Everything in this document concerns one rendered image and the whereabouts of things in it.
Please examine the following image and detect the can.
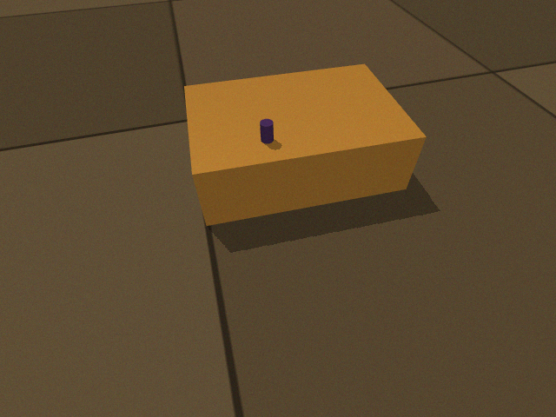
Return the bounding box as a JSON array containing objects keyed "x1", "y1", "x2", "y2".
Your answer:
[{"x1": 260, "y1": 119, "x2": 274, "y2": 144}]

